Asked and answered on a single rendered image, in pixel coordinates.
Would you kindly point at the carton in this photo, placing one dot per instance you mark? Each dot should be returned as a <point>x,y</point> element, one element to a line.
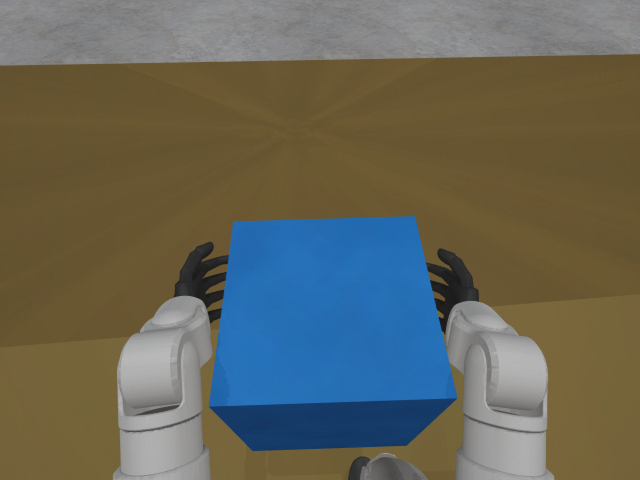
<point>329,335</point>

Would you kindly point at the robot right forearm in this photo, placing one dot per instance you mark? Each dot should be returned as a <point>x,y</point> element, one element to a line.
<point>504,397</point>

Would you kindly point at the robot right shin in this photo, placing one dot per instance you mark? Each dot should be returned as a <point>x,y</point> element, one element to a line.
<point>382,455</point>

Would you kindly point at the robot right thigh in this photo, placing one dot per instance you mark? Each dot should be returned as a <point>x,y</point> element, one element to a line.
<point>387,468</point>

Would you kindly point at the left robot hand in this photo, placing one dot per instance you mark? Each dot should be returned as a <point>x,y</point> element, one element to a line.
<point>191,283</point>

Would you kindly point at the right robot hand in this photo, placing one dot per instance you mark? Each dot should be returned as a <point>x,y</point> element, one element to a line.
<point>460,283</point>

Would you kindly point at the robot left forearm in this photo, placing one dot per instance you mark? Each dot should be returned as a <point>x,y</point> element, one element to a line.
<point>160,395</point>

